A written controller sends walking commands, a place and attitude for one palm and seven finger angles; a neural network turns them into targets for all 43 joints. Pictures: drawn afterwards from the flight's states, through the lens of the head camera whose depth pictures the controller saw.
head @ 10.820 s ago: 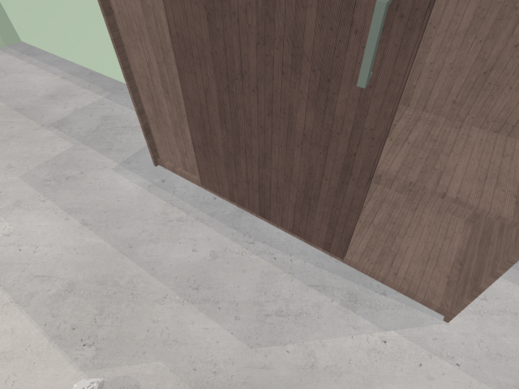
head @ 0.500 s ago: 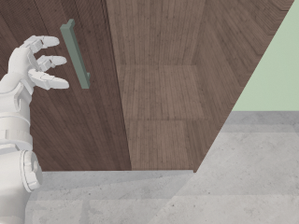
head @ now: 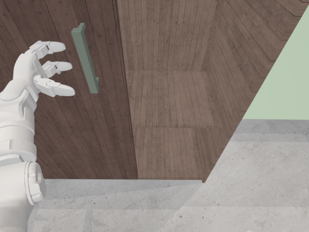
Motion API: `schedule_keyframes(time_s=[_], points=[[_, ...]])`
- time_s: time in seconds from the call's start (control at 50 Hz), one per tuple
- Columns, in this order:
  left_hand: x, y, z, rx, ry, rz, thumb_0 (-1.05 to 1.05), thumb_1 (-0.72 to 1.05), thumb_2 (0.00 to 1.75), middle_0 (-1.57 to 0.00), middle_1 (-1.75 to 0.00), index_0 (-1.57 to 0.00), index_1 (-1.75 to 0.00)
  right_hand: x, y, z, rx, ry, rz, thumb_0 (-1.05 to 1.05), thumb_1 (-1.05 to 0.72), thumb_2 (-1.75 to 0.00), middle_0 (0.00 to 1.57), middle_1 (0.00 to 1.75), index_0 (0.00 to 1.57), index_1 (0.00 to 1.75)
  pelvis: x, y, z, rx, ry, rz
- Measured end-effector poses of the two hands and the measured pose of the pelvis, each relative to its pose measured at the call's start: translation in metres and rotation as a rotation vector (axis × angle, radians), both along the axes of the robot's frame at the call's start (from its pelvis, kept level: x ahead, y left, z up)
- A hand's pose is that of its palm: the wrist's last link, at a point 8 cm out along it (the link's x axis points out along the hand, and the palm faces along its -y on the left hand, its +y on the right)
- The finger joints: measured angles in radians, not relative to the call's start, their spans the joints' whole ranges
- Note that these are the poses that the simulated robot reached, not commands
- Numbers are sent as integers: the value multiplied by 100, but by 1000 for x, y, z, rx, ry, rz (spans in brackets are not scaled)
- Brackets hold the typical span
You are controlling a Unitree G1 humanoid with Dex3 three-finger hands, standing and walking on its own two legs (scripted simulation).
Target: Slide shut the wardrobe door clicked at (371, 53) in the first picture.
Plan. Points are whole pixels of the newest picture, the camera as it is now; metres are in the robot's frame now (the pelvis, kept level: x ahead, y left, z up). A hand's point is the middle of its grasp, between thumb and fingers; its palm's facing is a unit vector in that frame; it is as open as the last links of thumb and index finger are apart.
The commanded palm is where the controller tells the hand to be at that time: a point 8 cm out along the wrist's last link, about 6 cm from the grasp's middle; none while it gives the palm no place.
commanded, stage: move the hooked fingers beside the handle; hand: left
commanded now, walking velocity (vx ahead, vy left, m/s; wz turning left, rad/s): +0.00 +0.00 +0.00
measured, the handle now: (88, 60) +0.52 +0.18 +0.18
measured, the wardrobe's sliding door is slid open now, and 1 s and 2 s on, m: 0.43 0.43 0.43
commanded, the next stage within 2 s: feel for the door with the fingertips in 0.32 s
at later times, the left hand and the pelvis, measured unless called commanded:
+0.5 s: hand (64, 70) +0.46 +0.23 +0.19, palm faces +0.02 -1.00 -0.03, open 14.0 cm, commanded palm +0.44 +0.28 +0.19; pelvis +0.00 +0.00 +0.00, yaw -1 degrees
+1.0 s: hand (77, 70) +0.46 +0.19 +0.20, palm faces +0.03 -1.00 -0.01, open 14.0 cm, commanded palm +0.44 +0.25 +0.19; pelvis +0.00 -0.01 +0.00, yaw +0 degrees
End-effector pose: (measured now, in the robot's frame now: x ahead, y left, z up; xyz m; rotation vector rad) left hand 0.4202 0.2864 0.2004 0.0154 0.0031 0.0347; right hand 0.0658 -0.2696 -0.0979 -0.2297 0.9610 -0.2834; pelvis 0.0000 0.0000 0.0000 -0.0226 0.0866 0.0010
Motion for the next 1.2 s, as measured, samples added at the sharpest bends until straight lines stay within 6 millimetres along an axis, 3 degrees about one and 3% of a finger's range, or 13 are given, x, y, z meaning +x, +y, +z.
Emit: schedule_keyframes(time_s=[0.18,0.52,0.64,0.82,0.96,1.08,1.2], points=[[9,-5,-4,-6,30,-3,-1,-50,30,-30,-120,-30,-120,2,2,0,-9,-6,30,1,-90,-90,20,30,21,30,-7,0,-2,0,16,13],[22,-4,-10,7,13,-18,-1,-50,30,-30,-120,-30,-120,-52,-5,-5,-9,132,-60,1,-90,-90,20,30,21,30,0,0,-1,-1,33,-10],[22,-16,-11,-12,11,-32,-1,-50,30,-30,-120,-30,-120,-43,-5,-6,-6,119,-54,1,-90,-90,20,30,21,30,3,0,-1,-1,30,-8],[18,-40,-9,-19,4,-32,-1,-50,30,-30,-120,-30,-120,-5,1,-4,22,10,-16,1,-90,-90,20,30,21,30,4,-1,-1,2,12,-11],[13,-42,-5,-8,16,-4,-1,-50,30,-29,-118,-30,-120,14,5,-2,38,-44,10,1,-90,-90,20,30,21,30,1,-4,-1,4,-3,-8],[14,-36,-2,-8,28,4,-1,-50,30,-30,-119,-30,-120,8,2,-4,27,-19,24,1,-90,-90,20,30,21,30,-5,-7,-1,4,1,6],[23,-37,-1,-2,28,-10,-1,-50,30,-30,-119,-30,-120,-19,-6,-8,7,50,10,1,-90,-90,20,30,21,30,-10,-8,-3,2,21,13]])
